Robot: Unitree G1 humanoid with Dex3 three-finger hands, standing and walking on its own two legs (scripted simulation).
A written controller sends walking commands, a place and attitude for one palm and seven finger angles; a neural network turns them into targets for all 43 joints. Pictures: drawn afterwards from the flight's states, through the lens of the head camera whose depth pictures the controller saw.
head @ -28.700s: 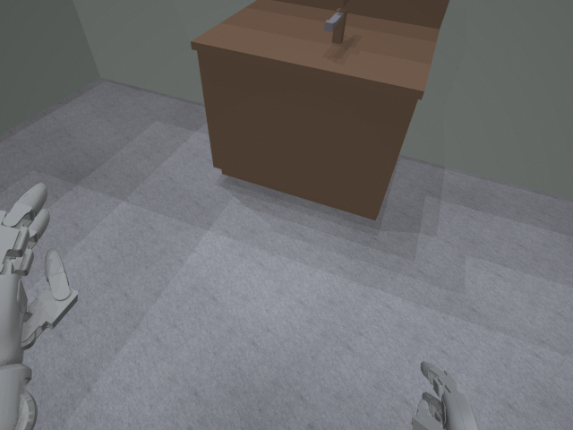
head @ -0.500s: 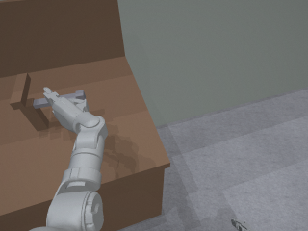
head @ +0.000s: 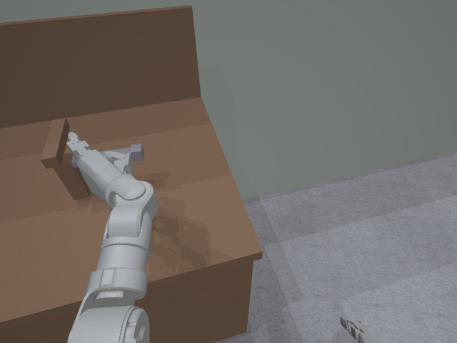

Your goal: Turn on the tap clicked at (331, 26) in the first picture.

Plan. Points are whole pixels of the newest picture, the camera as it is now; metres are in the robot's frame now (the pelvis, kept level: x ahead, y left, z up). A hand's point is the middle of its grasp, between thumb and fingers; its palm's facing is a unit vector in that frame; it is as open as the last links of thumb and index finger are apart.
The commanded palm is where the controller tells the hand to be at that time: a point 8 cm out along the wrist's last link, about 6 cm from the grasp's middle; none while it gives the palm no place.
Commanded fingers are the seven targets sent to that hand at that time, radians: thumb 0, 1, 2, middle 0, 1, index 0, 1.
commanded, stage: lift the hand up off the lever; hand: left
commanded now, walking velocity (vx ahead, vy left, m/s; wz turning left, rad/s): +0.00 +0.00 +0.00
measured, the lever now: (137, 152) +0.50 +0.24 +0.07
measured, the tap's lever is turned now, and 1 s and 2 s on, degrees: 86 86 86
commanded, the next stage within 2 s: draw the hand back beside the body in 0.22 s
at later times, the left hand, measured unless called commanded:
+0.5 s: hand (151, 159) +0.39 +0.16 +0.15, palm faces +0.48 -0.88 -0.08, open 7.8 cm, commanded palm +0.32 +0.22 +0.15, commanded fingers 0.00 0.90 0.90 -0.16 -0.18 -0.16 -0.18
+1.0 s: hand (109, 211) +0.27 +0.20 +0.14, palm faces +0.21 -0.95 -0.23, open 7.6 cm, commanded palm +0.24 +0.26 +0.17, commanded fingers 0.00 0.90 0.90 -0.19 -0.25 -0.19 -0.25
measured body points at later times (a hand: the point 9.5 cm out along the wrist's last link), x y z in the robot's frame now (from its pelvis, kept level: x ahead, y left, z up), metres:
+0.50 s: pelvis -0.01 +0.00 +0.01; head -0.03 -0.01 +0.46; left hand +0.36 +0.21 +0.16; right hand +0.12 -0.24 -0.11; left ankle +0.03 +0.13 -0.73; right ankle -0.05 -0.07 -0.73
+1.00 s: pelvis -0.01 +0.01 +0.01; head -0.03 +0.00 +0.46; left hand +0.26 +0.25 +0.16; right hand +0.17 -0.22 -0.07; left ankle +0.03 +0.13 -0.73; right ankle -0.05 -0.07 -0.73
